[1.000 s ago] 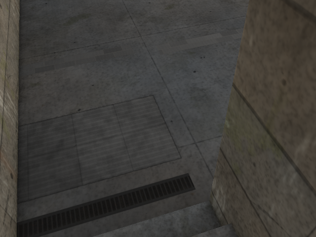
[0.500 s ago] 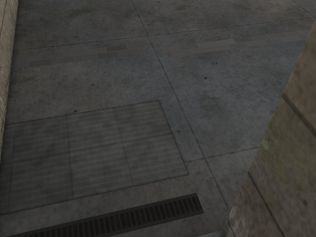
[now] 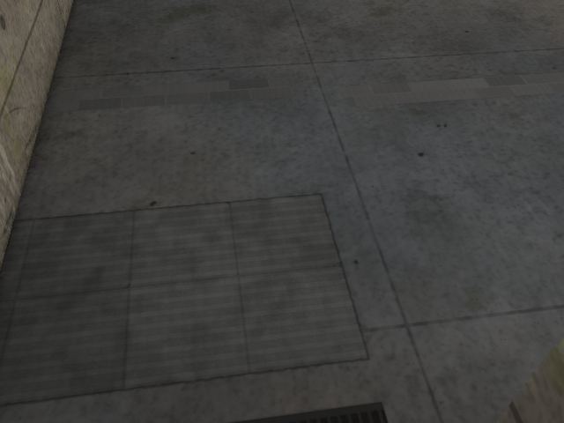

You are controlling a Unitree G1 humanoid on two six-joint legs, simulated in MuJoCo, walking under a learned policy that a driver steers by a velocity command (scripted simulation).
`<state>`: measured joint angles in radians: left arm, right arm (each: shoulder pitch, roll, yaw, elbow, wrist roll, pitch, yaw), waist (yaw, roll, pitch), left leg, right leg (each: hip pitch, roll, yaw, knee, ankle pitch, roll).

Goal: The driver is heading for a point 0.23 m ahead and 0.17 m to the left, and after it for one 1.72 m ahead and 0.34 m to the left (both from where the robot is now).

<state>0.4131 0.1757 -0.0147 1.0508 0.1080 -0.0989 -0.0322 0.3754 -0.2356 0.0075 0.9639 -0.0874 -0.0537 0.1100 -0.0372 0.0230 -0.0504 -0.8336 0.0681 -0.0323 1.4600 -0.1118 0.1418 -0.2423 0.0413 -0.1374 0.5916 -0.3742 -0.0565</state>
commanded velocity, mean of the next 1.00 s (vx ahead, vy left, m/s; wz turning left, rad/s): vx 0.17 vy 0.00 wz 0.46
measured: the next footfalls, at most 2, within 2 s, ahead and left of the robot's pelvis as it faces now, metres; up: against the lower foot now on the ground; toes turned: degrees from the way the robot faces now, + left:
left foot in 0.28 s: +0.24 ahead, +0.11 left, -0.19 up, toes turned +16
right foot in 0.72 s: +0.54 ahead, -0.08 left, -0.38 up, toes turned +22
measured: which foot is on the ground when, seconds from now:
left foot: up 0.00-0.26, down 0.28-0.74, up 0.76-1.00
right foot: down 0.00-0.28, up 0.30-0.70, down 0.72-1.00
